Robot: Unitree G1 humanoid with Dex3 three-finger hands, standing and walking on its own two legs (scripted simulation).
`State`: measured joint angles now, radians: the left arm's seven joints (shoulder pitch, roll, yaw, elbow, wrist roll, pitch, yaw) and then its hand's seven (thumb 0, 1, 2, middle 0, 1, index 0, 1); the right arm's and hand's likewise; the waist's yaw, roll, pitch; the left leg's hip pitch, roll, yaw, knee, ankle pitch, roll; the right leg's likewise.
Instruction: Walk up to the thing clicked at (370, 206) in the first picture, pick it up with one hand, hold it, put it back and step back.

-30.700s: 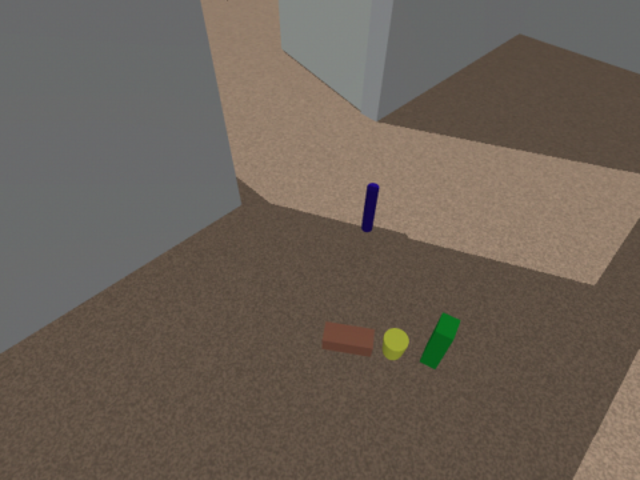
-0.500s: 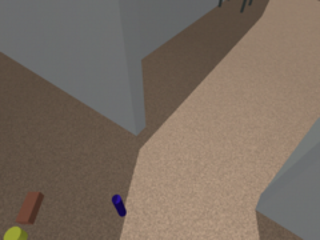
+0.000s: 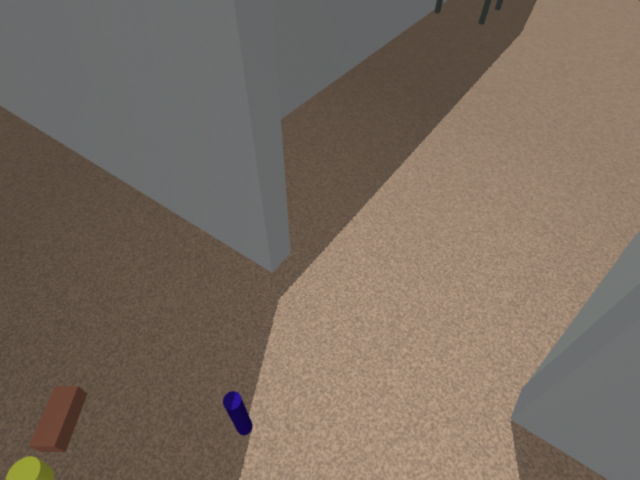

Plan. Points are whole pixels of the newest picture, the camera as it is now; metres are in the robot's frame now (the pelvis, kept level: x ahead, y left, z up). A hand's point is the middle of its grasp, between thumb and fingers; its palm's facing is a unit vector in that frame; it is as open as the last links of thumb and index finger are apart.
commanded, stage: stand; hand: left
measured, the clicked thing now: (238, 414) +0.39 +0.23 -0.66
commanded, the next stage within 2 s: go down in 0.38 s
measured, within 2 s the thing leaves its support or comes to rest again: neither
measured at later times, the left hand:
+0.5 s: hand out of the picture +0.07 +0.25 -0.16, palm faces -0.02 -0.94 -0.34, open 7.4 cm
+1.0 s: hand (135, 478) +0.16 +0.27 -0.18, palm faces +0.05 -0.94 -0.34, open 16.2 cm
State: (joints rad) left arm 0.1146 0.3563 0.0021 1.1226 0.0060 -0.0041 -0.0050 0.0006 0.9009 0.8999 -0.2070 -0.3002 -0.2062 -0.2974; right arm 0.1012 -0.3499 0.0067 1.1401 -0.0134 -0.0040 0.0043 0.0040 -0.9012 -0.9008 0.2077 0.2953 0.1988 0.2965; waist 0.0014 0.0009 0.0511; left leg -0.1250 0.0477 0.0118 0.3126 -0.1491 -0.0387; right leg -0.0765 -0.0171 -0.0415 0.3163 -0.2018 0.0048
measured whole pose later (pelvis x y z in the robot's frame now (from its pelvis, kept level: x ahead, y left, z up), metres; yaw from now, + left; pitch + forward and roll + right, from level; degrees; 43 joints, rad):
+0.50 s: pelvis +0.00 +0.00 +0.00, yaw +0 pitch -2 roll +0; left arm 0.12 0.36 0.00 1.12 0.01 0.00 0.00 0.00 0.90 0.90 -0.21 -0.30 -0.21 -0.30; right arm 0.11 -0.35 0.01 1.14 -0.01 0.00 0.00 0.00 -0.90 -0.90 0.21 0.30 0.20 0.30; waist 0.00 0.00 0.05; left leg -0.12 0.05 0.01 0.31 -0.16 -0.04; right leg -0.08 -0.01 -0.04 0.31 -0.20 0.00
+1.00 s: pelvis +0.00 +0.01 -0.04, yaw -1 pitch +10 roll -1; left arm 0.10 0.34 0.21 0.75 0.05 0.16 -0.05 0.00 -0.27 0.10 -0.08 -0.07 -0.08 -0.07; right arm 0.26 -0.25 -0.02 0.67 0.02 -0.07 -0.04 0.01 -0.87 -0.89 0.21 0.30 0.20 0.30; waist -0.03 0.00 -0.05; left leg -0.60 0.05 0.01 0.80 -0.38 -0.02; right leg -0.55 -0.03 -0.02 0.79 -0.42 0.02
